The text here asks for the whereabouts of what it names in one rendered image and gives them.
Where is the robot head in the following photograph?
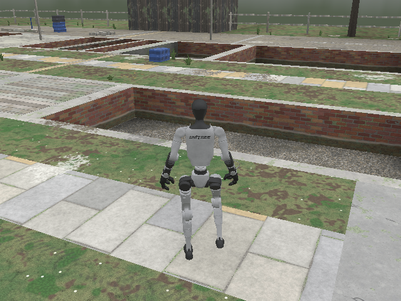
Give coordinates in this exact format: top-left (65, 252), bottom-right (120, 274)
top-left (189, 99), bottom-right (211, 129)

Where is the right robot upper arm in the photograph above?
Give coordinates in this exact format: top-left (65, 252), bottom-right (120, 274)
top-left (213, 126), bottom-right (231, 161)

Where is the robot left hand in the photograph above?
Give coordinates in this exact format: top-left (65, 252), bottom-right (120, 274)
top-left (160, 176), bottom-right (174, 190)

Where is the left robot forearm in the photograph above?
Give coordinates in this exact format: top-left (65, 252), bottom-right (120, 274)
top-left (162, 152), bottom-right (175, 178)

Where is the robot right hand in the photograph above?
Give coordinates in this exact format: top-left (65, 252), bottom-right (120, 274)
top-left (224, 173), bottom-right (238, 186)

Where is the right robot thigh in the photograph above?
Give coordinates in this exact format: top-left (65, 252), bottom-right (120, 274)
top-left (209, 174), bottom-right (222, 208)

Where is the left robot upper arm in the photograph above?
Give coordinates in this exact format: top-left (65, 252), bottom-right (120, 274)
top-left (169, 127), bottom-right (187, 162)

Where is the right robot forearm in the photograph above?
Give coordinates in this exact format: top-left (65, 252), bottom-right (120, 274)
top-left (224, 152), bottom-right (237, 176)

